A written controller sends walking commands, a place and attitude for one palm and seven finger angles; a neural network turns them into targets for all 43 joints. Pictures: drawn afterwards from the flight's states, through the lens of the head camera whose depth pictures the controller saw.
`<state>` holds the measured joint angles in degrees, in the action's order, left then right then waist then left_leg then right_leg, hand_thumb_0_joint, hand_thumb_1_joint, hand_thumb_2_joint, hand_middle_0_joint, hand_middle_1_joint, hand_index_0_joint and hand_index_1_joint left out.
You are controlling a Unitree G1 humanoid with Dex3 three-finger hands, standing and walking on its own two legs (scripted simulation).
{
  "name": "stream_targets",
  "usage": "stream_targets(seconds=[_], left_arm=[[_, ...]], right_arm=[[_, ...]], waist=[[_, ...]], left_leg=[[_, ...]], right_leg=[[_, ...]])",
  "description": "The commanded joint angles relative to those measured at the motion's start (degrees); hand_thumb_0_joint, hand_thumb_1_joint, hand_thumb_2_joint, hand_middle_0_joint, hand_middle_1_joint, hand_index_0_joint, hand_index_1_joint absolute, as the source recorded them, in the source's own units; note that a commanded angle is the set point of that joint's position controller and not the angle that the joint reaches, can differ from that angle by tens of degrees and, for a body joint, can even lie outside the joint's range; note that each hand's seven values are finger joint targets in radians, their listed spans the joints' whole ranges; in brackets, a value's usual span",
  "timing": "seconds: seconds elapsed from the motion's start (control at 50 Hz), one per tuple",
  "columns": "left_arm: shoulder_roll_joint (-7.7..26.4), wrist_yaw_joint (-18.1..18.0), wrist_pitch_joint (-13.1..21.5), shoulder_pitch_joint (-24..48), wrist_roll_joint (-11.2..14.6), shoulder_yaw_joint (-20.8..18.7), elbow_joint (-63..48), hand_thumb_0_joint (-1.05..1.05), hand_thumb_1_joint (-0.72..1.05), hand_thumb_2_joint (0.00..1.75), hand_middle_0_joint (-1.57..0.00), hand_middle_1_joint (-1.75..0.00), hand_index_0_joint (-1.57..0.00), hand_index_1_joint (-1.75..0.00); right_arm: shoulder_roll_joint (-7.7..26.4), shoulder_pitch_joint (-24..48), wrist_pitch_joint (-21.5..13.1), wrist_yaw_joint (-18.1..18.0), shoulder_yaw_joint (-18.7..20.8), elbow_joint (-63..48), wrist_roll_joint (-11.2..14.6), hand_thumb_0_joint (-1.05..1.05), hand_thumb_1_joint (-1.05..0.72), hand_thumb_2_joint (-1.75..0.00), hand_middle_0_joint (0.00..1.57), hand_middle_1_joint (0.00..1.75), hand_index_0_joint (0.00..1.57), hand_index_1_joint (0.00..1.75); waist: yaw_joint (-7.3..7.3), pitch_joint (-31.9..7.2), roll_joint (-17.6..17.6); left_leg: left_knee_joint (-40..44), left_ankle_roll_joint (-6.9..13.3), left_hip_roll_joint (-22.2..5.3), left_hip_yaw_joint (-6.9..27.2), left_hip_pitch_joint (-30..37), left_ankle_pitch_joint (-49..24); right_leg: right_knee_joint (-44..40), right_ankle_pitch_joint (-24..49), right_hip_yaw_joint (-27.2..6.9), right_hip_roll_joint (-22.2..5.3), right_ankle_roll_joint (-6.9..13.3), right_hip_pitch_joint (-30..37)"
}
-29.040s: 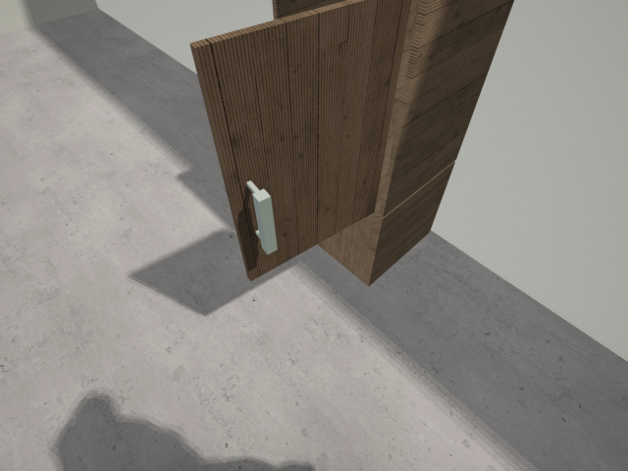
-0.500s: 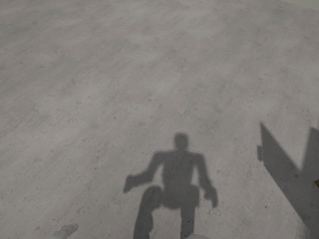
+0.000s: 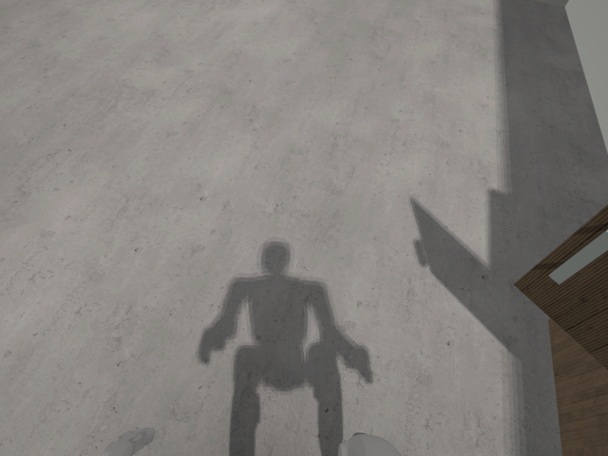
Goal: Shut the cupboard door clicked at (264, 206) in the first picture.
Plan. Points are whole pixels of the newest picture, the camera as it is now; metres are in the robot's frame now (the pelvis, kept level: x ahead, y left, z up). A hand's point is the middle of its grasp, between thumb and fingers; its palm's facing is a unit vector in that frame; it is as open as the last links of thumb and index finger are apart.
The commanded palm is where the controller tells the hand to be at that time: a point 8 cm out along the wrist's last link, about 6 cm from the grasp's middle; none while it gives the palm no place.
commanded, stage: turn to face it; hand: left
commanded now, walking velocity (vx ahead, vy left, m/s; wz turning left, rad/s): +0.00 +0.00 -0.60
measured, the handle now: (589, 252) +0.51 -0.54 -0.11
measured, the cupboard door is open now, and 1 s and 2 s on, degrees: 52 52 52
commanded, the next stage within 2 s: take the last steps up to it in 1.38 s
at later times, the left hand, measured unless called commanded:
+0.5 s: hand (192, 433) +0.16 +0.17 -0.18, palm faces -0.26 -0.94 -0.20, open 7.3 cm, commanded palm none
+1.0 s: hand (246, 398) +0.21 +0.10 -0.16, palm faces -0.55 -0.80 -0.25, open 7.3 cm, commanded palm none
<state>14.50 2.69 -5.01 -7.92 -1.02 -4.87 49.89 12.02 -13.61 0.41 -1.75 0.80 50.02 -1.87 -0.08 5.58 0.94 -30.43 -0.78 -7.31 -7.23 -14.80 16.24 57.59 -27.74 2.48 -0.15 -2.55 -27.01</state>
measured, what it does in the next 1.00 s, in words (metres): steps on the spot, turning right: right foot, then left foot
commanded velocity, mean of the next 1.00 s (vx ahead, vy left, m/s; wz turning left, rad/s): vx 0.00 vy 0.00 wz -0.58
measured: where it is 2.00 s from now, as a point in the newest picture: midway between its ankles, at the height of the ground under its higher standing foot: outside the picture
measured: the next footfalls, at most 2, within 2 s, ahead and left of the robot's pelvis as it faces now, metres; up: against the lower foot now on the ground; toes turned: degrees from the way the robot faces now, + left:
right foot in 0.14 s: +0.03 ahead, -0.14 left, +0.00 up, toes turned -11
left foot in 0.44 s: +0.11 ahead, +0.10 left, +0.00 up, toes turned -12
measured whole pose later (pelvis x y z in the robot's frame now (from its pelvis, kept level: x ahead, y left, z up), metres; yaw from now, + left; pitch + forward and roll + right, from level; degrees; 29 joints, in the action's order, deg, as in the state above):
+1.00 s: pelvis +0.03 -0.02 -0.01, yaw -35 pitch +1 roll +1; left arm 13.2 0.8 -3.3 -10.2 -1.4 -3.2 51.1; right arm 15.1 -10.1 2.7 -1.1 2.9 50.5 -0.5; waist -0.3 4.6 0.2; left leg -49.5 -4.2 -3.1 -3.0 -25.0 24.8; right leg 31.6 -15.8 -3.2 0.6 0.4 -16.8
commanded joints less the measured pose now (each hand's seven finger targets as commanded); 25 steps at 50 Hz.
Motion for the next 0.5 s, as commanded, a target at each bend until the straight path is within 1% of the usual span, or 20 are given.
stream_targets(seconds=[0.0, 0.04, 0.06, 0.08, 0.1, 0.12, 0.14, 0.16, 0.18, 0.2, 0.24, 0.26, 0.32, 0.36, 0.38, 0.4, 0.42, 0.44, 0.46, 0.48], left_arm=[[2.41, -0.08, 2.20, 3.00, 0.06, -0.25, -5.94, 0.00, 0.90, 0.90, -0.20, -0.30, -0.20, -0.30], [2.94, -0.20, 2.55, 1.75, -0.02, -0.23, -5.63, 0.00, 0.90, 0.90, -0.20, -0.30, -0.20, -0.30], [3.34, -0.23, 2.73, -0.13, -0.05, -0.45, -5.12, 0.00, 0.90, 0.90, -0.20, -0.30, -0.20, -0.30], [4.81, -0.41, 2.96, -3.73, -0.15, -0.86, -3.89, 0.00, 0.90, 0.90, -0.20, -0.30, -0.20, -0.30], [9.64, -0.98, 3.58, -7.68, -0.60, -1.75, -2.60, 0.00, 0.90, 0.90, -0.20, -0.30, -0.20, -0.30], [15.11, -1.83, 3.99, -10.47, -0.63, -2.84, -1.64, 0.00, 0.90, 0.90, -0.20, -0.30, -0.20, -0.30], [15.59, -2.47, 3.54, -11.83, 0.05, -2.72, -1.56, 0.00, 0.90, 0.90, -0.20, -0.30, -0.20, -0.30], [13.73, -3.08, 3.56, -8.45, -0.32, -2.92, -1.93, 0.00, 0.90, 0.90, -0.20, -0.30, -0.20, -0.30], [11.78, -3.26, 3.32, -5.17, -0.20, -2.25, -2.85, 0.00, 0.90, 0.90, -0.20, -0.30, -0.20, -0.30], [10.35, -3.39, 3.17, -2.23, -0.28, -1.89, -3.86, 0.00, 0.90, 0.90, -0.20, -0.30, -0.20, -0.30], [9.83, -3.39, 3.35, -0.20, -0.61, -1.74, -4.59, 0.00, 0.90, 0.90, -0.20, -0.30, -0.20, -0.30], [10.37, -3.26, 3.34, -0.65, -0.68, -1.72, -4.71, 0.00, 0.90, 0.90, -0.20, -0.30, -0.20, -0.30], [11.08, -2.89, 3.05, -0.46, -0.79, -2.14, -4.54, 0.00, 0.90, 0.90, -0.20, -0.30, -0.20, -0.30], [10.85, -2.77, 2.77, 0.69, -0.47, -2.16, -4.45, 0.00, 0.90, 0.90, -0.20, -0.30, -0.20, -0.30], [9.96, -2.69, 2.47, 2.10, -0.14, -2.00, -4.66, 0.00, 0.90, 0.90, -0.20, -0.30, -0.20, -0.30], [7.02, -2.35, 2.01, 1.08, 0.38, -1.39, -5.75, 0.00, 0.90, 0.90, -0.20, -0.30, -0.20, -0.30], [3.86, -1.75, 1.94, 0.04, 0.64, -0.76, -6.84, 0.00, 0.90, 0.90, -0.20, -0.30, -0.20, -0.30], [6.14, -1.49, 2.29, 1.04, -0.07, -0.81, -7.61, 0.00, 0.90, 0.90, -0.20, -0.30, -0.20, -0.30], [6.16, -1.20, 2.17, 1.46, -0.66, -1.50, -6.35, 0.00, 0.90, 0.90, -0.20, -0.30, -0.20, -0.30], [6.42, -0.71, 2.13, 0.68, -0.44, -1.75, -5.56, 0.00, 0.90, 0.90, -0.20, -0.30, -0.20, -0.30]], right_arm=[[13.04, -3.21, -0.57, -0.35, 4.17, -1.84, -0.01, 0.00, -0.90, -0.90, 0.20, 0.30, 0.20, 0.30], [13.46, -2.66, -0.23, -0.04, 4.56, -1.70, 0.15, 0.00, -0.90, -0.90, 0.20, 0.30, 0.20, 0.30], [13.62, -1.64, -0.09, 0.09, 4.76, -1.79, 0.27, 0.00, -0.90, -0.90, 0.20, 0.30, 0.20, 0.30], [13.58, -0.44, 0.07, 0.30, 4.91, -2.14, 0.59, 0.00, -0.90, -0.90, 0.20, 0.30, 0.20, 0.30], [10.99, -0.39, 0.19, 0.66, 4.61, -3.16, 1.21, 0.00, -0.90, -0.90, 0.20, 0.30, 0.20, 0.30], [6.97, 3.27, 0.32, 0.75, 3.38, -6.17, 1.31, 0.00, -0.90, -0.90, 0.20, 0.30, 0.20, 0.30], [8.28, 5.08, 1.13, 0.16, 3.13, -6.96, 1.20, 0.00, -0.90, -0.90, 0.20, 0.30, 0.20, 0.30], [7.57, 5.29, 1.25, -0.37, 3.28, -6.04, 1.31, 0.00, -0.90, -0.90, 0.20, 0.30, 0.20, 0.30], [8.73, 5.45, 1.17, -0.34, 3.39, -5.35, 1.16, 0.00, -0.90, -0.90, 0.20, 0.30, 0.20, 0.30], [8.70, 4.49, 1.20, -0.09, 3.42, -4.43, 1.10, 0.00, -0.90, -0.90, 0.20, 0.30, 0.20, 0.30], [7.47, 3.12, 1.17, 0.42, 3.17, -3.56, 1.07, 0.00, -0.90, -0.90, 0.20, 0.30, 0.20, 0.30], [7.04, 2.99, 1.25, 0.51, 3.02, -3.49, 1.10, 0.00, -0.90, -0.90, 0.20, 0.30, 0.20, 0.30], [6.35, 2.20, 0.94, 0.45, 2.92, -3.62, 1.32, 0.00, -0.90, -0.90, 0.20, 0.30, 0.20, 0.30], [6.48, -1.19, 0.49, 0.18, 2.91, -2.87, 1.49, 0.00, -0.90, -0.90, 0.20, 0.30, 0.20, 0.30], [7.23, -4.21, 0.07, 0.06, 2.96, -1.90, 1.42, 0.00, -0.90, -0.90, 0.20, 0.30, 0.20, 0.30], [11.16, -5.34, -0.53, -0.21, 3.54, -1.80, 0.85, 0.00, -0.90, -0.90, 0.20, 0.30, 0.20, 0.30], [16.86, -6.50, -0.71, -0.39, 4.59, -2.58, 0.03, 0.00, -0.90, -0.90, 0.20, 0.30, 0.20, 0.30], [17.32, -5.87, -0.66, -0.25, 4.35, -3.52, 0.12, 0.00, -0.90, -0.90, 0.20, 0.30, 0.20, 0.30], [15.18, -3.18, -1.11, -0.48, 4.04, -3.45, -0.29, 0.00, -0.90, -0.90, 0.20, 0.30, 0.20, 0.30], [14.01, -0.07, -1.14, -0.60, 3.61, -4.44, -0.16, 0.00, -0.90, -0.90, 0.20, 0.30, 0.20, 0.30]], waist=[[-2.34, -9.22, -14.02], [-1.86, -8.70, -14.62], [-0.64, -8.92, -13.85], [1.36, -9.78, -10.80], [3.13, -11.79, 1.02], [4.98, -10.16, 16.25], [5.72, -9.02, 10.46], [3.73, -8.64, 14.37], [2.82, -7.13, 14.24], [1.13, -7.26, 12.01], [0.00, -8.58, 8.25], [0.17, -8.89, 7.28], [0.13, -8.28, 8.47], [-1.55, -8.50, 8.16], [-3.25, -8.77, 6.72], [-3.26, -9.17, -3.94], [-3.45, -8.79, -20.20], [-3.41, -7.84, -15.61], [-2.05, -7.19, -13.55], [-0.58, -6.28, -12.61]], left_leg=[[5.51, 7.45, -12.70, 3.70, 11.59, -33.35], [3.23, 6.15, -12.99, 2.39, 10.24, -31.12], [0.72, 4.51, -12.35, 0.93, 8.16, -28.04], [-4.26, 2.33, -10.78, -0.79, 3.87, -22.29], [-14.76, -1.11, -6.33, -4.20, -5.88, -9.53], [-28.11, -3.77, 2.20, -3.74, -19.97, 20.83], [-34.35, -3.30, 1.44, 4.33, -20.26, 20.64], [-37.45, -3.32, 0.92, 6.67, -22.87, 18.04], [-37.84, -3.51, 0.27, 7.84, -22.78, 14.24], [-36.43, -3.81, 0.13, 7.60, -20.15, 11.41], [-29.82, -3.96, 1.42, 6.19, -14.75, 9.47], [-26.11, -3.99, 2.33, 5.44, -12.66, 9.11], [-15.24, -3.55, 4.50, 4.25, -8.52, 8.20], [-5.23, -3.16, 5.45, 3.93, -1.78, 2.43], [2.64, -2.86, 5.12, 4.16, 4.73, -2.73], [11.08, 0.02, -2.74, 13.41, 10.18, -0.11], [16.78, 6.67, -17.74, 28.38, 10.87, -1.53], [16.78, 10.92, -22.13, 31.07, 4.77, -0.44], [16.50, 10.59, -19.38, 27.75, 3.58, -4.51], [15.19, 9.85, -16.86, 22.01, 2.82, -8.26]], right_leg=[[-11.17, 1.88, 2.59, 0.03, 0.41, 2.51], [-18.62, 4.87, 3.64, 0.67, 1.23, 6.72], [-24.37, 9.96, 4.12, 1.04, 1.72, 10.78], [-31.16, 17.09, 3.51, 0.74, 2.52, 17.76], [-36.07, 28.13, -6.95, -8.10, 5.60, 28.35], [-37.44, 46.70, -24.47, -21.38, 12.79, 31.05], [-36.68, 47.68, -24.84, -23.36, 16.32, 26.13], [-36.91, 42.39, -25.07, -19.95, 16.59, 25.62], [-36.71, 39.20, -21.80, -17.53, 15.48, 23.56], [-36.34, 36.81, -18.47, -15.53, 14.50, 20.77], [-35.39, 35.78, -15.78, -13.28, 13.25, 17.90], [-35.48, 34.55, -16.29, -12.81, 13.29, 16.52], [-34.83, 31.48, -19.08, -11.97, 13.11, 14.55], [-32.44, 29.32, -19.82, -10.45, 10.83, 10.87], [-30.12, 24.84, -18.81, -8.53, 8.40, 6.60], [-23.42, 13.97, -14.73, -2.46, 5.01, -0.92], [-8.43, -4.99, -5.23, 4.15, 1.62, -7.43], [1.23, -7.41, -5.84, 0.94, 1.57, -5.28], [7.39, -5.56, -5.84, 0.53, 0.93, -5.98], [10.05, -2.61, -5.28, -0.79, 0.45, -5.89]])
